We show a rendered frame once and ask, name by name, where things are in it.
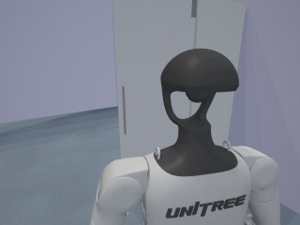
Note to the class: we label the right robot upper arm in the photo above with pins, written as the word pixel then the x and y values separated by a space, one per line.
pixel 263 202

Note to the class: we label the fridge door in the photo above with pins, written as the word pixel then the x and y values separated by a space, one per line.
pixel 148 34

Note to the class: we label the robot head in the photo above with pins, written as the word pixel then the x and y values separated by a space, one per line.
pixel 201 73

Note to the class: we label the left robot upper arm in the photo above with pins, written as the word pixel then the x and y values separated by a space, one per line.
pixel 120 189

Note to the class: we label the handle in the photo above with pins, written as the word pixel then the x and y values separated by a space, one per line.
pixel 124 110

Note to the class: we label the humanoid robot torso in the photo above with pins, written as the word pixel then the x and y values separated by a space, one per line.
pixel 219 198

